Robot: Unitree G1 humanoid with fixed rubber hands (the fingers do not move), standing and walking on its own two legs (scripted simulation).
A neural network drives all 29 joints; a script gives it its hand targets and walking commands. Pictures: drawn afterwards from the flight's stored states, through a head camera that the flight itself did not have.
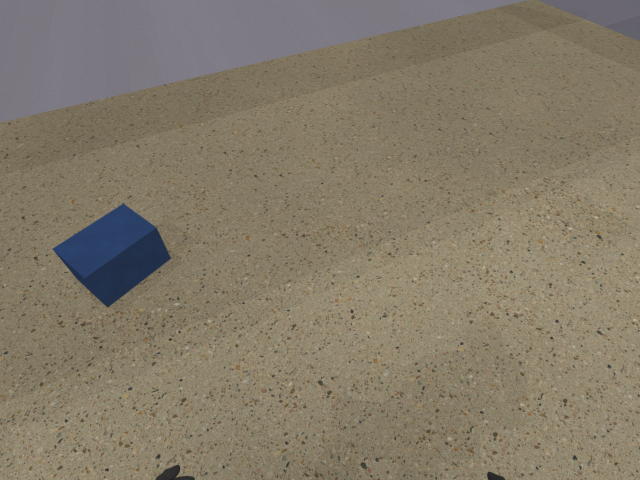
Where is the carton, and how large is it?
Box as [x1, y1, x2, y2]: [53, 204, 170, 306]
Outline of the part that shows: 124,204 120,205 53,248 54,251 72,273 106,306 111,304 170,258 156,228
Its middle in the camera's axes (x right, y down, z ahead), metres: -0.76 +0.06 +1.47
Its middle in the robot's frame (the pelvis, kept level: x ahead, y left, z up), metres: +0.98 +0.78 -0.67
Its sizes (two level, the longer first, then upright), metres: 0.286 0.206 0.184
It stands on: the floor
